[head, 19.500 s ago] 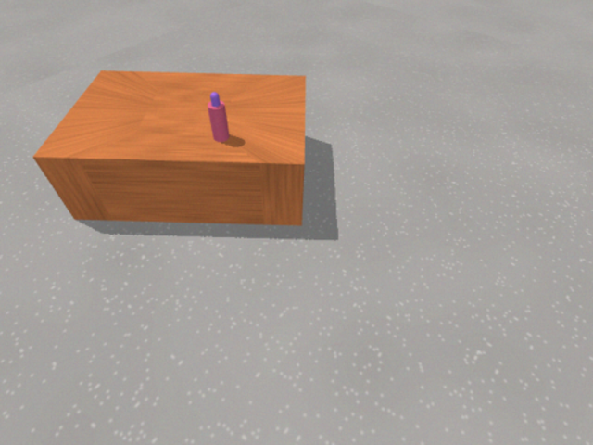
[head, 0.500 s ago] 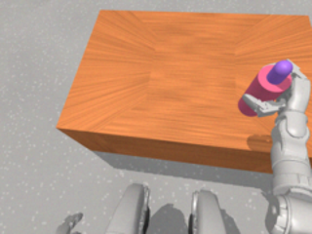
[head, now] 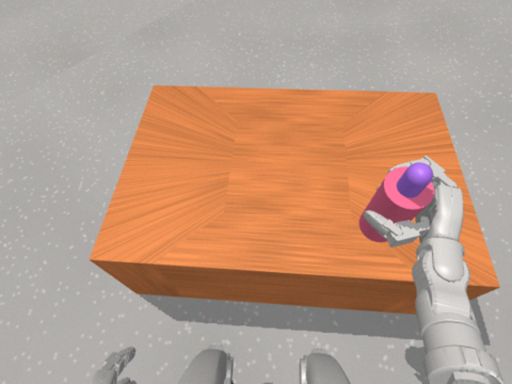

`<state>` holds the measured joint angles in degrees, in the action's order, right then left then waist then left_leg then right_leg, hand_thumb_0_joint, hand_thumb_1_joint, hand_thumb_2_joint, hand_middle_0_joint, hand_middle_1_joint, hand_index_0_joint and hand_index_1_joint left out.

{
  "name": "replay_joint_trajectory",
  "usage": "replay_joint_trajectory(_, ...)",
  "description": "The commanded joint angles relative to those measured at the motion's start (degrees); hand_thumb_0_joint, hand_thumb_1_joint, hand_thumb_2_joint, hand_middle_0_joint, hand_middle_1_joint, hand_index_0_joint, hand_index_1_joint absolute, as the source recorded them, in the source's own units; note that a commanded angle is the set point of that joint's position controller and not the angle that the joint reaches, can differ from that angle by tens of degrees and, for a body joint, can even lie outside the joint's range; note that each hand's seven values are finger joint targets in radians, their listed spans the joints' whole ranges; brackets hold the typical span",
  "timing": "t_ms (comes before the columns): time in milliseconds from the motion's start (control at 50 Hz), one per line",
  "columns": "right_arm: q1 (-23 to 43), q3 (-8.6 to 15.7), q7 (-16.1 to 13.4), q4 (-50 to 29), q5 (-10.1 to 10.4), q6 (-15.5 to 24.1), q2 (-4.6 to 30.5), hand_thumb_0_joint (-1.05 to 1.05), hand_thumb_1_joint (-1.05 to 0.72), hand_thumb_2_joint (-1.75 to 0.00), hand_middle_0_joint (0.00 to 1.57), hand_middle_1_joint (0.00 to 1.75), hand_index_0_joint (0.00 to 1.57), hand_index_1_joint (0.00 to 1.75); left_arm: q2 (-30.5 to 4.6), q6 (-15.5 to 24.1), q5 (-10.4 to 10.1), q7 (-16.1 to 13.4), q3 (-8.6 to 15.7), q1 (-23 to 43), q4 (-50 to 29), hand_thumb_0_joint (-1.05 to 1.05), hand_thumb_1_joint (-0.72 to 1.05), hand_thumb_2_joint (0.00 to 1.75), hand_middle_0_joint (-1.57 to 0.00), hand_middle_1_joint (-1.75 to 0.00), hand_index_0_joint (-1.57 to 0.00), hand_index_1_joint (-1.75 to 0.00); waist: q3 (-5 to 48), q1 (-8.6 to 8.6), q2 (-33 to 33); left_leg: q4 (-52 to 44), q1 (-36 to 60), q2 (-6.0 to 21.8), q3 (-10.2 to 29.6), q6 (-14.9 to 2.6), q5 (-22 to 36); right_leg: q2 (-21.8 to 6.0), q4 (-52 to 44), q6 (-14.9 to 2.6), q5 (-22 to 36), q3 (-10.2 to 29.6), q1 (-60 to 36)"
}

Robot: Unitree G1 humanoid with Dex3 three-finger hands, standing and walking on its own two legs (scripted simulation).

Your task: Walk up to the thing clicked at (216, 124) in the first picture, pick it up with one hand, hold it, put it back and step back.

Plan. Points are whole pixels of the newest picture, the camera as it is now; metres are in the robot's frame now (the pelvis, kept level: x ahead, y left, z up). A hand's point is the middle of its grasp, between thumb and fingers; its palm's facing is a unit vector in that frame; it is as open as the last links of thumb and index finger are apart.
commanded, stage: lift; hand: right
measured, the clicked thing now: (396, 202) +0.39 -0.18 +0.05
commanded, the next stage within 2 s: hold in 0.62 s
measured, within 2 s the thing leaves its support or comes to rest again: neither
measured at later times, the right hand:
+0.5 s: hand (401, 202) +0.37 -0.18 +0.07, palm faces +0.17 +0.98 +0.00, open 9.6 cm
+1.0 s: hand (406, 202) +0.36 -0.17 +0.09, palm faces +0.18 +0.98 +0.00, open 9.6 cm
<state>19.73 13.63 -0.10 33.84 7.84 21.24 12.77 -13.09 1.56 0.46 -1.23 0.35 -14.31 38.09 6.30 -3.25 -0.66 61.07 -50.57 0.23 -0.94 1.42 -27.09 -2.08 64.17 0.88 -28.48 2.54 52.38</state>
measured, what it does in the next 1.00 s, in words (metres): stands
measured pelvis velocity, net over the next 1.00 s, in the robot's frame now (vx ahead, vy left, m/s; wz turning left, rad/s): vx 0.02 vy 0.00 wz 0.00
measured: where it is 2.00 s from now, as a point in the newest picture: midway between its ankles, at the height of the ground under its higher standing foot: outside the picture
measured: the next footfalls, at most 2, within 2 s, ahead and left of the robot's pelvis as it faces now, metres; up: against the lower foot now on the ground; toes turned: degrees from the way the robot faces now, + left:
none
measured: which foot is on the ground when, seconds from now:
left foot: down 0.00-1.00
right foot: down 0.00-1.00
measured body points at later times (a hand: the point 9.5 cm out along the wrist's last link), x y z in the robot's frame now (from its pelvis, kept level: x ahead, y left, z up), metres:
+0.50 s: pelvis +0.01 +0.00 +0.03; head +0.07 -0.01 +0.47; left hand +0.12 +0.25 -0.09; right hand +0.35 -0.23 +0.08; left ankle +0.02 +0.14 -0.66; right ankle +0.02 -0.12 -0.66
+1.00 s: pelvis +0.02 +0.00 +0.04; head +0.07 -0.01 +0.49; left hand +0.14 +0.24 -0.07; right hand +0.34 -0.23 +0.09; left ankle +0.02 +0.14 -0.66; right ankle +0.02 -0.12 -0.66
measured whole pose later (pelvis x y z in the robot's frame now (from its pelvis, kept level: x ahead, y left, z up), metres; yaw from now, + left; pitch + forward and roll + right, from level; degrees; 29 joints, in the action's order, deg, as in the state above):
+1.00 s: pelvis +0.02 +0.00 +0.04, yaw +0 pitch +9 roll +1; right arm 9.4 9.0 -1.2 24.9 8.8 20.2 9.7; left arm -12.1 1.4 -0.2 -2.4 0.0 -13.4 38.1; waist 3.4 -1.1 -0.5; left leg 48.7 -34.1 0.5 0.0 1.5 -23.6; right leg -1.9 51.0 0.8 -24.8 1.2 35.2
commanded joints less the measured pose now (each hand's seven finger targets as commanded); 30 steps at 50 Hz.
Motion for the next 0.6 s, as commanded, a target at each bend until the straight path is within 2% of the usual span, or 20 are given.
replay_joint_trajectory(0, 18.4, 1.8, 0.1, -15.1, 0.8, 5.1, 9.2, 0.0, -0.11, -1.32, 1.29, 1.46, 1.34, 1.46, -8.4, 2.2, -0.3, -0.7, 3.3, -2.1, -5.3, 0.0, 0.89, 0.9, -0.19, -0.3, -0.19, -0.3, 19.9, -0.4, -2.6, -9.9, 13.2, -1.3, -1.0, -2.28, 15.0, 0.8, -11.5, -1.3, 13.7, -1.3, -16.3)
replay_joint_trajectory(20, 17.6, 0.9, 0.2, -15.8, 1.0, 5.2, 7.9, 0.0, -0.1, -1.32, 1.29, 1.46, 1.34, 1.46, -8.1, 2.3, -0.2, -0.7, 3.3, -2.1, -5.4, 0.0, 0.9, 0.9, -0.19, -0.3, -0.19, -0.3, 19.4, -0.58, -2.5, -10.4, 13.6, -1.3, -0.9, -2.25, 15.0, 0.8, -11.9, -1.34, 13.5, -1.4, -16.1)
replay_joint_trajectory(60, 16.9, 1.0, 0.1, -18.0, 1.2, 5.6, 8.4, 0.0, -0.12, -1.32, 1.29, 1.45, 1.33, 1.45, -7.8, 2.3, -0.2, -0.7, 3.3, -1.9, -5.1, 0.0, 0.9, 0.9, -0.19, -0.3, -0.19, -0.29, 20.4, 0.25, -2.2, -11.0, 16.4, -1.2, -0.8, -2.03, 16.8, 1.0, -12.2, -1.38, 15.0, -1.7, -17.2)
replay_joint_trajectory(80, 16.9, 1.6, 0.1, -16.6, 1.1, 5.4, 8.4, 0.0, -0.11, -1.32, 1.29, 1.45, 1.34, 1.45, -8.2, 2.4, -0.3, -0.8, 3.6, -2.5, -5.0, 0.0, 0.9, 0.9, -0.18, -0.3, -0.19, -0.29, 20.6, -0.5, -1.5, -11.2, 15.9, -1.3, -0.9, -2.01, 17.3, 0.9, -12.5, -1.39, 15.7, -1.5, -18.0)
replay_joint_trajectory(100, 14.5, 0.8, 0.0, -17.3, 1.1, 5.4, 7.6, 0.0, -0.1, -1.31, 1.28, 1.45, 1.33, 1.45, -7.7, 2.4, -0.2, -0.8, 3.4, -2.2, -5.4, 0.0, 0.9, 0.9, -0.19, -0.3, -0.19, -0.29, 20.8, 0.28, -1.7, -11.1, 17.2, -1.2, -0.9, -2.04, 18.9, 1.0, -12.7, -1.27, 17.5, -1.7, -18.5)
replay_joint_trajectory(160, 14.3, 1.1, -0.1, -16.7, 0.9, 5.4, 7.7, 0.0, -0.11, -1.3, 1.28, 1.44, 1.32, 1.44, -7.5, 2.2, -0.3, -1.0, 3.4, -2.5, -5.0, 0.0, 0.9, 0.89, -0.19, -0.3, -0.19, -0.29, 20.3, -0.06, -0.5, -12.1, 19.1, -0.9, -0.2, -1.74, 21.6, 1.1, -12.6, -1.66, 19.1, -2.2, -18.9)
replay_joint_trajectory(220, 13.5, 1.0, -0.2, -17.7, 1.0, 5.3, 7.3, 0.0, -0.11, -1.31, 1.28, 1.45, 1.33, 1.45, -7.3, 2.0, -0.2, -1.0, 3.3, -2.2, -5.2, 0.0, 0.91, 0.89, -0.19, -0.3, -0.19, -0.29, 18.7, 0.47, -1.3, -13.1, 19.6, -0.9, -0.2, -1.82, 20.9, 1.1, -13.8, -1.56, 18.8, -2.3, -19.6)
replay_joint_trajectory(280, 13.5, 0.0, 0.0, -18.5, 1.1, 5.5, 6.3, 0.0, -0.13, -1.32, 1.29, 1.45, 1.33, 1.45, -7.3, 2.1, -0.3, -1.0, 3.5, -1.9, -5.2, 0.0, 0.9, 0.89, -0.19, -0.3, -0.19, -0.29, 17.9, -0.02, -1.2, -13.7, 19.9, -1.0, -0.4, -1.81, 20.5, 1.0, -14.8, -1.52, 18.5, -2.2, -20.3)
replay_joint_trajectory(320, 12.5, 0.2, -0.1, -18.9, 1.0, 5.4, 7.0, 0.0, -0.12, -1.32, 1.29, 1.46, 1.34, 1.46, -7.2, 2.0, -0.4, -1.0, 3.2, -1.4, -5.7, 0.0, 0.9, 0.89, -0.19, -0.3, -0.19, -0.29, 17.5, 0.93, -1.5, -14.4, 20.8, -0.9, -0.3, -1.87, 19.9, 1.1, -15.6, -1.44, 18.1, -2.3, -21.0)
replay_joint_trajectory(340, 12.1, 0.6, -0.1, -18.9, 1.0, 5.5, 7.3, 0.0, -0.11, -1.33, 1.28, 1.46, 1.33, 1.46, -7.0, 1.9, -0.3, -1.1, 3.3, -1.3, -5.6, 0.0, 0.91, 0.89, -0.19, -0.3, -0.19, -0.29, 17.3, 0.95, -1.5, -14.5, 21.1, -0.9, -0.4, -1.85, 20.0, 1.1, -15.8, -1.46, 18.3, -2.3, -20.9)
replay_joint_trajectory(420, 12.4, -0.8, 0.2, -19.6, 1.4, 5.5, 5.8, 0.0, -0.11, -1.31, 1.27, 1.44, 1.32, 1.44, -7.6, 2.2, -0.4, -1.1, 3.5, -0.6, -5.7, 0.0, 0.91, 0.89, -0.19, -0.3, -0.19, -0.29, 15.9, 0.38, -1.7, -15.4, 19.7, -1.2, -0.7, -2.01, 17.4, 0.7, -17.5, -1.16, 16.2, -1.9, -22.1)
replay_joint_trajectory(440, 11.0, -0.5, 0.1, -19.7, 1.4, 5.4, 6.1, 0.0, -0.12, -1.32, 1.28, 1.45, 1.33, 1.45, -7.5, 2.1, -0.4, -1.0, 3.4, -0.6, -5.8, 0.0, 0.91, 0.89, -0.19, -0.3, -0.19, -0.3, 16.6, 1.17, -2.0, -15.3, 20.4, -1.1, -0.8, -2.13, 17.6, 0.7, -17.9, -0.98, 16.8, -1.7, -22.7)
replay_joint_trajectory(460, 11.5, -0.8, 0.3, -20.3, 1.6, 5.6, 6.1, 0.0, -0.12, -1.32, 1.28, 1.45, 1.33, 1.45, -7.2, 2.1, -0.5, -1.0, 3.1, 0.2, -5.8, 0.0, 0.91, 0.89, -0.19, -0.3, -0.2, -0.3, 15.3, 1.22, -2.3, -15.8, 19.8, -1.2, -0.9, -2.06, 16.5, 0.6, -18.2, -0.97, 15.8, -1.7, -22.9)
replay_joint_trajectory(500, 11.2, -1.3, 0.2, -20.9, 1.6, 5.5, 5.5, 0.0, -0.11, -1.31, 1.27, 1.44, 1.31, 1.44, -7.2, 2.2, -0.5, -1.2, 3.2, 0.0, -6.2, 0.0, 0.91, 0.89, -0.19, -0.3, -0.19, -0.3, 16.8, 0.94, -1.1, -16.2, 21.6, -1.1, -0.6, -1.89, 18.0, 0.8, -18.0, -1.19, 16.8, -2.0, -23.6)
replay_joint_trajectory(540, 10.5, -1.0, -0.2, -20.4, 1.7, 5.1, 5.4, 0.0, -0.12, -1.31, 1.27, 1.44, 1.32, 1.44, -6.8, 2.3, -0.5, -1.3, 2.9, 0.4, -6.1, 0.0, 0.9, 0.9, -0.19, -0.3, -0.19, -0.3, 15.3, 1.11, -0.4, -16.8, 22.3, -0.9, -0.3, -1.72, 17.8, 1.0, -18.0, -1.42, 16.0, -2.4, -22.9)
replay_joint_trajectory(580, 10.1, -1.0, -0.2, -21.0, 1.7, 5.1, 5.6, 0.0, -0.11, -1.31, 1.26, 1.43, 1.31, 1.43, -7.1, 2.3, -0.5, -1.4, 3.0, 0.2, -6.0, 0.0, 0.91, 0.89, -0.19, -0.3, -0.2, -0.3, 16.2, 1.23, -0.7, -16.8, 22.6, -0.8, -0.3, -1.76, 18.6, 1.0, -18.3, -1.36, 17.1, -2.4, -23.8)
